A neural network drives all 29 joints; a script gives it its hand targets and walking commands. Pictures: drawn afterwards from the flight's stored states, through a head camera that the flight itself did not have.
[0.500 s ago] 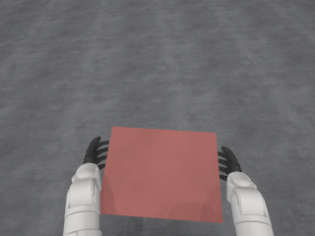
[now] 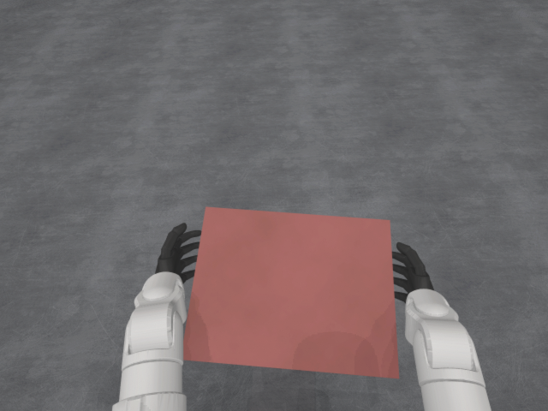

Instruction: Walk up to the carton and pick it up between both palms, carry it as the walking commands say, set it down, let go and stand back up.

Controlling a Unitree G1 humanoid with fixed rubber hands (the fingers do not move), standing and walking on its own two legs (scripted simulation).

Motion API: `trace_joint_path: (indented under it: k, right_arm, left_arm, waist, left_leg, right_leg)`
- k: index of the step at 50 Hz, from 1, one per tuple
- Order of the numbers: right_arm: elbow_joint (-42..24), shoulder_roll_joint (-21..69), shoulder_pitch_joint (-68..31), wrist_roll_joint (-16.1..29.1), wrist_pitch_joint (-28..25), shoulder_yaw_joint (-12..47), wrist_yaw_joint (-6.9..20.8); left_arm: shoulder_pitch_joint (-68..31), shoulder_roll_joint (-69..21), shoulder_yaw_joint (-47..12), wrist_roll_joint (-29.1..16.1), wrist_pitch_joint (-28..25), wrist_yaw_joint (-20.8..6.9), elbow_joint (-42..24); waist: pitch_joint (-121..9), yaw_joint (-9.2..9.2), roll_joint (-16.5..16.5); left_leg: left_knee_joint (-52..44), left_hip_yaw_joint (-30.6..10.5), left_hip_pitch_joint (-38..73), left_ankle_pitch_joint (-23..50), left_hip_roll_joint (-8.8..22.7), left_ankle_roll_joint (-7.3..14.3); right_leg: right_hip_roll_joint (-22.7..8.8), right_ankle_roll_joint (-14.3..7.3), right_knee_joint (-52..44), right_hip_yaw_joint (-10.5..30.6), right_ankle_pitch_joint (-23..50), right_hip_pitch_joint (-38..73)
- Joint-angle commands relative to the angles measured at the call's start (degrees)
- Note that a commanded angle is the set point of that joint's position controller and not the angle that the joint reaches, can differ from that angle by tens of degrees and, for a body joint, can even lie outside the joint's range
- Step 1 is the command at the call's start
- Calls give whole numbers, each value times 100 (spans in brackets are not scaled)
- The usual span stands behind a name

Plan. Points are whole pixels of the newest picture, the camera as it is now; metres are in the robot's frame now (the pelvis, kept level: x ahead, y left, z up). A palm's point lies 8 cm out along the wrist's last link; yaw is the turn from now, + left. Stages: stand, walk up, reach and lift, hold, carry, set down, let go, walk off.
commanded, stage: carry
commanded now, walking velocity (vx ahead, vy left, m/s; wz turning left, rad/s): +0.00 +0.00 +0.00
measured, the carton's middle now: (289, 295) +0.31 -0.02 -0.10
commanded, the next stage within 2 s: none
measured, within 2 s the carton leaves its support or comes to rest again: neither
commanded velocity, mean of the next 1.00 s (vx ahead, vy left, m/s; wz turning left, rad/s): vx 0.00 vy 0.00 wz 0.00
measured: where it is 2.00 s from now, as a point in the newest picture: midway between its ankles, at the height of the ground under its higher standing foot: (278, 201)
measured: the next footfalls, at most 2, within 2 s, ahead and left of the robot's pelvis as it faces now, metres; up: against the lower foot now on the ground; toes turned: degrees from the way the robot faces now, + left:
left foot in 0.14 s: +0.13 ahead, +0.08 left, +0.00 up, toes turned +4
right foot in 0.34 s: +0.26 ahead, -0.11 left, +0.00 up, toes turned -1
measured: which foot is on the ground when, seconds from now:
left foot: up 0.00-0.12, down 0.14-0.34, up 0.36-0.58, down 0.60-0.92, up 0.94-1.00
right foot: down 0.00-0.16, up 0.18-0.32, down 0.34-0.60, up 0.62-0.86, down 0.88-1.00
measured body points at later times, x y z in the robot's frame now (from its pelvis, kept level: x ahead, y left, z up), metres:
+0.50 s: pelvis +0.37 -0.03 -0.02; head +0.41 -0.01 +0.43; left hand +0.66 +0.15 -0.01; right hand +0.67 -0.22 -0.01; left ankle +0.26 +0.07 -0.56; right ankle +0.22 -0.11 -0.70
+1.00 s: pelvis +0.73 -0.02 +0.01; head +0.76 -0.01 +0.46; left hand +1.05 +0.12 +0.03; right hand +1.00 -0.24 +0.02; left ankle +0.63 +0.05 -0.62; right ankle +0.68 -0.12 -0.70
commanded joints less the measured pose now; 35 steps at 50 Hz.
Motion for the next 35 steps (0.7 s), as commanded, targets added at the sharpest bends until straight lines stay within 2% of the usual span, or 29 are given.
trace_joint_path:
  k: [1,2,3,5,6,7,8,9,10,12,13,14,15,16,17,18,19,21,22,24,26,27,28,29,30,31,32,33,35]
  right_arm:
    - [-1116,4545,-3414,1787,-406,3777,1710]
    - [-1205,4442,-3217,1748,-410,3751,1728]
    - [-1234,4468,-2696,1770,-446,3775,1735]
    - [-912,4274,-2876,1403,-359,3267,1683]
    - [-923,4131,-2595,1307,-397,3276,1683]
    - [-394,4187,-2435,1063,-505,3027,1684]
    - [-709,4532,-2177,1249,-453,3270,1625]
    - [-1296,4424,-2446,1267,-423,3232,1579]
    - [-297,4253,-2399,802,-337,2780,1533]
    - [-668,3955,-3104,874,-558,3007,1436]
    - [-1426,4089,-3827,1163,-760,3418,1481]
    - [-1283,4120,-3741,1197,-725,3471,1464]
    - [-1460,4124,-3951,1424,-670,3742,1521]
    - [-1565,4242,-3687,1550,-658,3818,1563]
    - [-1441,4324,-3435,1618,-578,3777,1572]
    - [-1766,4173,-3731,1689,-543,3907,1640]
    - [-1845,4381,-3862,1822,-677,4048,1754]
    - [-1751,4113,-4030,1701,-682,3790,1717]
    - [-1641,4120,-4091,1756,-616,3750,1712]
    - [-1115,4316,-2829,1557,-564,3476,1684]
    - [-848,4052,-2215,1231,-516,3209,1637]
    - [-994,4231,-2288,1178,-544,3260,1587]
    - [-1033,3996,-2607,1065,-600,3171,1573]
    - [-1009,4094,-2439,963,-594,3125,1550]
    - [-765,4177,-2864,940,-716,2987,1537]
    - [-839,4403,-2048,986,-680,3092,1500]
    - [-1220,4206,-2312,941,-676,3025,1458]
    - [-836,4081,-2354,710,-552,2786,1484]
    - [-498,4174,-3081,691,-628,2951,1499]
  left_arm:
    - [-1766,-3555,-3702,-1301,89,-1141,-951]
    - [-1148,-3651,-3807,-1086,205,-1093,-681]
    - [-1522,-3406,-4092,-1318,128,-1053,-1445]
    - [-1626,-3459,-3911,-1085,286,-1046,-917]
    - [-1389,-3284,-4049,-1201,197,-1090,-988]
    - [-1716,-3181,-3954,-1092,77,-1105,-795]
    - [-2969,-3423,-4595,-1760,22,-1251,-2053]
    - [-2968,-3449,-4772,-1904,198,-1394,-2082]
    - [-2211,-3616,-4171,-1514,281,-1486,-368]
    - [-2193,-3569,-3594,-1468,1,-1543,265]
    - [-2229,-3731,-3673,-1592,-169,-1551,-52]
    - [-2261,-3778,-3565,-1590,-223,-1494,-125]
    - [-1498,-3796,-3508,-1412,-142,-1432,163]
    - [-1639,-3901,-3817,-1601,-161,-1381,-378]
    - [-1908,-3806,-3821,-1605,-111,-1332,-652]
    - [-876,-3869,-3534,-1229,-68,-1311,-19]
    - [-992,-3541,-3488,-1108,-190,-1220,-338]
    - [-1331,-3479,-3548,-1018,-11,-1136,-349]
    - [-1317,-3671,-3534,-1077,46,-1115,-121]
    - [-1570,-3700,-4125,-1288,83,-1084,-1123]
    - [-1651,-3499,-4297,-1338,74,-1121,-1183]
    - [-1920,-3545,-4388,-1334,53,-1119,-1436]
    - [-1958,-3384,-4380,-1278,45,-1179,-1100]
    - [-2051,-3368,-4423,-1450,11,-1249,-1429]
    - [-2410,-3346,-4158,-1368,-74,-1280,-1036]
    - [-1904,-3600,-4569,-1638,-77,-1422,-1372]
    - [-2220,-3860,-4653,-1819,66,-1521,-1209]
    - [-2119,-3792,-4304,-1610,183,-1574,-596]
    - [-1831,-3776,-3659,-1252,102,-1582,546]
  waist:
    - [-1467,595,-1060]
    - [-1169,598,-698]
    - [-1613,574,-455]
    - [-2023,171,198]
    - [-2221,-9,454]
    - [-2827,-277,1584]
    - [-2677,-192,2702]
    - [-2309,-74,1711]
    - [-1700,-127,756]
    - [-1058,-221,678]
    - [-840,-59,639]
    - [-1220,-22,607]
    - [-1265,93,158]
    - [-1705,253,416]
    - [-2213,509,-188]
    - [-3130,587,-1743]
    - [-2873,650,-2941]
    - [-1293,794,-1371]
    - [-397,859,-1111]
    - [-1254,732,2]
    - [-1246,547,115]
    - [-1905,203,596]
    - [-1890,17,325]
    - [-2502,-164,36]
    - [-2760,-180,1086]
    - [-3103,-153,1601]
    - [-3311,-172,1688]
    - [-2976,-35,1001]
    - [-2281,-9,-115]
  left_leg:
    - [1133,106,-3885,-879,-170,50]
    - [844,149,-4252,-844,-188,13]
    - [206,155,-4097,-677,-241,157]
    - [-2554,382,-769,1112,-547,105]
    - [-3503,430,1502,2886,-613,67]
    - [-3260,-1485,3852,8784,636,981]
    - [-2675,-2821,4210,12862,1700,1927]
    - [-2882,-3089,3329,11791,1857,2087]
    - [-3103,-3081,3031,10743,1858,2027]
    - [-2398,-3104,3758,10363,1802,1829]
    - [-2221,-2705,3515,9858,1681,1396]
    - [-2075,-1882,3863,10080,1366,1056]
    - [-2304,-1365,2953,9749,1268,906]
    - [-1583,-594,2155,10084,857,534]
    - [21,-30,290,8288,648,104]
    - [1839,-82,-599,3317,-323,-282]
    - [2696,-266,-1608,-455,-662,-136]
    - [3304,-442,-4253,-1575,-489,36]
    - [3569,-600,-5373,-2459,-530,144]
    - [3016,-498,-5632,-2099,-417,314]
    - [732,227,-4281,-936,-433,284]
    - [-1560,524,-1860,767,-554,262]
    - [-2944,745,365,2407,-741,114]
    - [-3642,792,2344,4762,-821,281]
    - [-3313,-1522,3572,8444,629,1250]
    - [-2690,-2504,4277,12523,1754,1877]
    - [-2693,-3350,4054,12245,1847,2348]
    - [-3003,-3284,3128,10440,1563,2133]
    - [-3036,-3010,2844,9395,1700,2025]
  right_leg:
    - [-1447,-916,-714,2025,11924,4385]
    - [-1277,-777,-734,2026,11609,4487]
    - [-1177,-746,-378,1788,11569,4869]
    - [-706,-400,342,696,10940,2540]
    - [-606,-196,1213,480,10185,875]
    - [-172,308,3501,84,5659,-938]
    - [780,632,4213,296,-285,-2091]
    - [489,439,3899,765,119,-1884]
    - [418,347,3542,718,-114,-2233]
    - [323,431,2855,1002,-1293,-4023]
    - [76,402,1693,1308,-1269,-3927]
    - [246,423,640,370,-312,-3317]
    - [405,364,-8,-241,733,-2088]
    - [637,311,-1031,-641,1795,-488]
    - [50,52,-1570,191,6112,1952]
    - [-1039,-1189,-870,2192,11492,3315]
    - [-1613,-2004,-842,2956,13394,3906]
    - [-1568,-1752,-1086,2901,12090,4342]
    - [-1521,-1640,-1081,3282,11665,4251]
    - [-1469,-1431,-787,2904,10867,4988]
    - [-773,-864,-1028,1880,10111,3654]
    - [-277,-526,-477,775,9993,2618]
    - [-155,-322,208,503,9607,1139]
    - [-225,-182,740,204,8236,284]
    - [247,227,2642,323,2675,-674]
    - [687,501,3919,105,-279,-1589]
    - [706,583,4014,589,-190,-1209]
    - [482,221,3688,754,325,-1141]
    - [170,304,3115,872,507,-1661]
